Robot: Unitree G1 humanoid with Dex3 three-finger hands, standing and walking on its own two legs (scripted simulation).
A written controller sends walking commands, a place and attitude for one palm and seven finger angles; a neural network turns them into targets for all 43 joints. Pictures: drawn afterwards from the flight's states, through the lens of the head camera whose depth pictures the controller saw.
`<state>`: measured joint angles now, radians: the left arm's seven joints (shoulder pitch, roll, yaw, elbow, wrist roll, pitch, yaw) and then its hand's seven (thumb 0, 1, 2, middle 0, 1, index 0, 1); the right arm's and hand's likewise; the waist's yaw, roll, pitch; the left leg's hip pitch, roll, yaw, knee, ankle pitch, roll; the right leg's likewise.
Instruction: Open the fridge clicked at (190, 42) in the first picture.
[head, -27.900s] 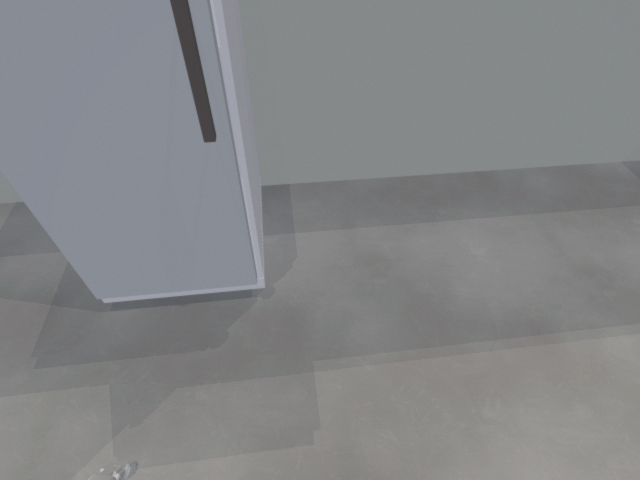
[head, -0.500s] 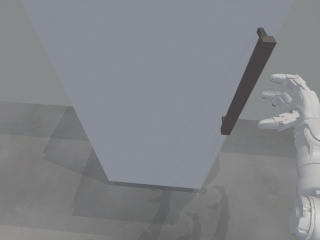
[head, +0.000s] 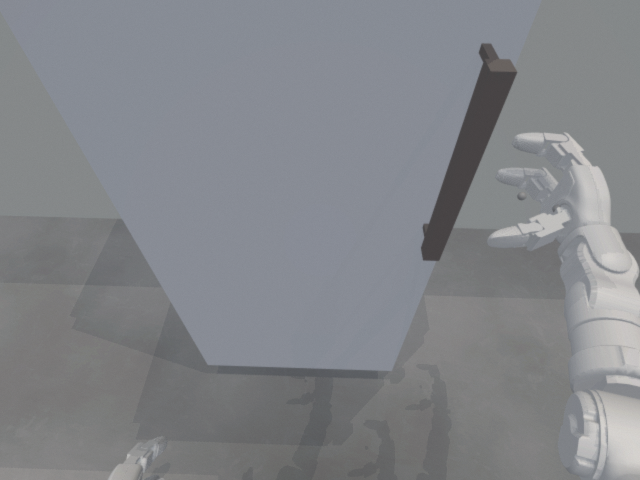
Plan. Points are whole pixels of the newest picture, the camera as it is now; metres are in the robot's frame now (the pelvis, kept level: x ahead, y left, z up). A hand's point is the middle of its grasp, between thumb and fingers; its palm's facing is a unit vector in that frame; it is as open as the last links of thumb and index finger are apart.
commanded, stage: feel for the door with the fingertips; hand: right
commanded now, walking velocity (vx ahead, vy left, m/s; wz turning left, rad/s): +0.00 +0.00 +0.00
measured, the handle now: (453, 171) +0.49 -0.12 +0.14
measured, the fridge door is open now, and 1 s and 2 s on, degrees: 0 0 0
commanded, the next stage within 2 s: slide the fingers in behind the handle in 0.78 s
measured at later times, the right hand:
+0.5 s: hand (491, 190) +0.45 -0.16 +0.14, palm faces -0.02 +1.00 +0.00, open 14.0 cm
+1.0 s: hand (493, 184) +0.45 -0.16 +0.14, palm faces -0.01 +1.00 -0.01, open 13.9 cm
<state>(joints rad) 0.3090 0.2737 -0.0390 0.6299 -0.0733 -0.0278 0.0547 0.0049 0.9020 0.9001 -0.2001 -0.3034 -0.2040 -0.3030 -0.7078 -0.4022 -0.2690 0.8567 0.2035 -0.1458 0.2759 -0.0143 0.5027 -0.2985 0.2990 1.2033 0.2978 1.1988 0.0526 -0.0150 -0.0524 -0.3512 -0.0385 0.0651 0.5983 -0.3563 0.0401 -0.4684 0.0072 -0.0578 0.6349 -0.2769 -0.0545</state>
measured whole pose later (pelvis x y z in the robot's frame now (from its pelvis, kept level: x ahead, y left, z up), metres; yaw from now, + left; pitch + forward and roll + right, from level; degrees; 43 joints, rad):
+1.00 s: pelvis -0.01 +0.01 +0.00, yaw -1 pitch +7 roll +1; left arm 0.35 0.29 -0.03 0.69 -0.06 -0.05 0.05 0.00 0.90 0.90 -0.20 -0.30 -0.20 -0.30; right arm -0.85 -0.40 -0.24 1.04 0.18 -0.19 0.22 -0.01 0.50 -0.30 0.35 1.26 0.31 1.22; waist 0.07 -0.03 -0.05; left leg -0.40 -0.05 0.08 0.62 -0.36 0.06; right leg -0.52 0.00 -0.04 0.65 -0.27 -0.04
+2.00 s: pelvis +0.00 +0.00 +0.00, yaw +0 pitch +6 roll +1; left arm 0.33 0.27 -0.03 0.66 -0.07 -0.04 0.04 0.01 0.90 0.90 -0.20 -0.30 -0.20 -0.30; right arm -0.76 -0.33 -0.21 0.91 0.18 -0.15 0.18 -0.01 0.50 -0.30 0.30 1.22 0.30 1.20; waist 0.06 -0.02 -0.06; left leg -0.36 -0.04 0.06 0.61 -0.36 0.04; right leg -0.47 0.01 -0.05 0.64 -0.28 -0.05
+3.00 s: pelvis +0.00 +0.00 +0.00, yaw +0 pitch +6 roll +1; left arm 0.34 0.28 -0.03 0.64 -0.08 -0.01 0.06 0.01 0.90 0.90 -0.20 -0.30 -0.20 -0.30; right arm -0.69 -0.42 -0.29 0.88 0.22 -0.12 0.29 -0.01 0.50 -0.30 0.30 1.20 0.30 1.20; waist 0.06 -0.02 -0.07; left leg -0.35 -0.05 0.06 0.60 -0.36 0.04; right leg -0.47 0.00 -0.06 0.64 -0.29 -0.05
